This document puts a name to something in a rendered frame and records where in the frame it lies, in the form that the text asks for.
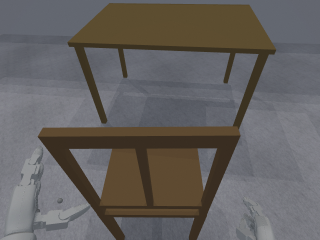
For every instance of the chair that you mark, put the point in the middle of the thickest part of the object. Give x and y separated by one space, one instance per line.
153 172

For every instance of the table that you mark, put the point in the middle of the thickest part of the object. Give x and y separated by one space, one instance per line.
216 28

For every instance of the right robot hand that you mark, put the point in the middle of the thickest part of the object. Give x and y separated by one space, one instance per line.
260 226

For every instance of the left robot hand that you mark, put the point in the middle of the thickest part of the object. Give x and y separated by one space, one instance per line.
21 213

